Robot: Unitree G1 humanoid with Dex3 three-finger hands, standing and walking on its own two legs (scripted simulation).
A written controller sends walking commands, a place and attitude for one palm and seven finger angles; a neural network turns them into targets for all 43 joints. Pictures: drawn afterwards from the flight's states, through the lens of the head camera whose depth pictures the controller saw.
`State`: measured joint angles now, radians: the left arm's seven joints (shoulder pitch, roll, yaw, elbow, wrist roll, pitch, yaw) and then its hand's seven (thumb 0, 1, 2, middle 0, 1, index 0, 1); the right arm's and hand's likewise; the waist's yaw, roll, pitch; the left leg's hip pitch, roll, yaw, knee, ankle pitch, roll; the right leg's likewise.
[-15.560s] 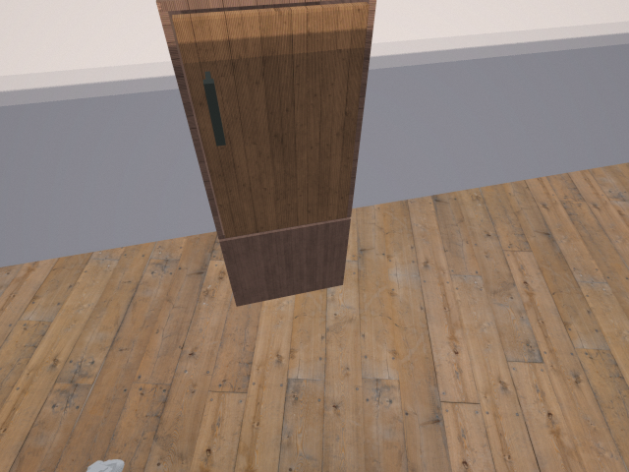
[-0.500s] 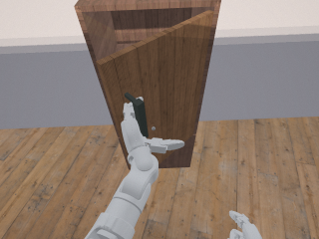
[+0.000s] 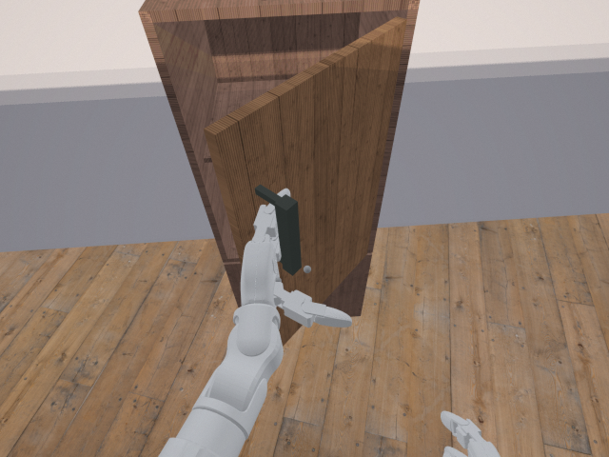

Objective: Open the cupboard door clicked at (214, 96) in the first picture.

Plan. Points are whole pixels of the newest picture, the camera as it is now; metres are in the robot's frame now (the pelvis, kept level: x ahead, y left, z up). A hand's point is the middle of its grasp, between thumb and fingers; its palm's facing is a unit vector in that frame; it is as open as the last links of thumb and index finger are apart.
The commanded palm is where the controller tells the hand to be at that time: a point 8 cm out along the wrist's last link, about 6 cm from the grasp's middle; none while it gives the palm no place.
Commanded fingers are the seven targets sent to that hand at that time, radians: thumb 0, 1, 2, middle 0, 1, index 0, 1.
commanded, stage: slide the hand sideways off the handle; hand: left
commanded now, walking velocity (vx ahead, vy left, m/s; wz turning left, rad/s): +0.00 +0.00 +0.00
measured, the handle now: (278, 231) +0.39 +0.06 +0.09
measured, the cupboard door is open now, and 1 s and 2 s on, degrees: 46 46 46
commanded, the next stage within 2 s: draw the hand back to the body in 0.76 s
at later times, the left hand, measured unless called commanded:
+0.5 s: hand (274, 306) +0.28 +0.05 +0.09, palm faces +0.05 -1.00 +0.00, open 16.3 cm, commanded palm +0.24 +0.11 +0.08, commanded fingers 0.00 -0.50 0.30 -0.15 -0.30 -0.15 -0.30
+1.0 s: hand (242, 329) +0.25 +0.09 +0.09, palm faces +0.06 -1.00 -0.03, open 16.3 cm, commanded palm +0.22 +0.15 +0.10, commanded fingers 0.00 -0.50 0.30 -0.15 -0.30 -0.15 -0.30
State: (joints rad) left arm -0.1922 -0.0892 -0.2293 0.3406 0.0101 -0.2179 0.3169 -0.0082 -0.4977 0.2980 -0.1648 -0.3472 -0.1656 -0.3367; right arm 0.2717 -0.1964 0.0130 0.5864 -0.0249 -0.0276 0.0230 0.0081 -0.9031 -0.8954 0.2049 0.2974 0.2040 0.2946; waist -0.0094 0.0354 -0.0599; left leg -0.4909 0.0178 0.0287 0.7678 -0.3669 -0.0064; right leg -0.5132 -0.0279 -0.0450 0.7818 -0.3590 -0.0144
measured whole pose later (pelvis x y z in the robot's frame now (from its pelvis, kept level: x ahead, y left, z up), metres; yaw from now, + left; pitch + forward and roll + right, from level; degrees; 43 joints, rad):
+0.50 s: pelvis +0.02 -0.01 +0.00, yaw +1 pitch +4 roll +1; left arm 0.20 0.00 -0.23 -0.05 0.01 -0.17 0.20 -0.01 -0.50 0.30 -0.16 -0.31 -0.16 -0.31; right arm 0.20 -0.19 0.03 0.51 -0.02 -0.02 -0.01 0.01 -0.90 -0.90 0.20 0.30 0.20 0.29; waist 0.02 0.03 -0.05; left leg -0.43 0.03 0.01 0.76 -0.39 -0.02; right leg -0.45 -0.02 -0.07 0.78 -0.40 -0.03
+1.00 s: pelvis +0.02 -0.02 -0.01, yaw +1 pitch +5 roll +1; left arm 0.36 0.08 -0.12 -0.21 -0.08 -0.19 0.06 -0.01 -0.50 0.30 -0.15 -0.30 -0.15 -0.30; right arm 0.25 -0.22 0.03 0.53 -0.01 -0.11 -0.04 0.01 -0.90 -0.90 0.21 0.30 0.20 0.29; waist 0.02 0.05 -0.06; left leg -0.47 0.03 -0.01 0.81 -0.41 -0.04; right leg -0.49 -0.01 -0.08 0.83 -0.42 -0.04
